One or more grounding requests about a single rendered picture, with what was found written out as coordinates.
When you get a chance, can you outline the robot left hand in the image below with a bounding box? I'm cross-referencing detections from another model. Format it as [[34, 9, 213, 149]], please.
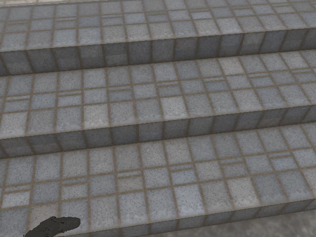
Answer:
[[23, 216, 81, 237]]

